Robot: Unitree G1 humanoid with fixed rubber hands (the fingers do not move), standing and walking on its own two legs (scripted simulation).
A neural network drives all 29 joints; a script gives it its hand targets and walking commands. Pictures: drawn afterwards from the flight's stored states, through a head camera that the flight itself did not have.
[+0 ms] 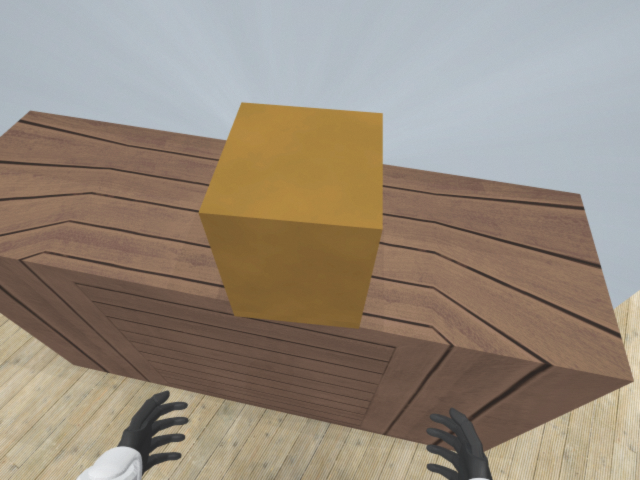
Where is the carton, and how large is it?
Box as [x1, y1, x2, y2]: [199, 102, 382, 328]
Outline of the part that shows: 241,102 199,210 199,215 234,315 358,328 382,229 382,113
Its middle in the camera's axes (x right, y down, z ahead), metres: -0.03 -0.03 +0.58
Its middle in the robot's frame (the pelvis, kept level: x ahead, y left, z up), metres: +0.45 +0.06 +0.03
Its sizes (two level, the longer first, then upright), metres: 0.210 0.200 0.250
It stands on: a pedestal, 0.68 m high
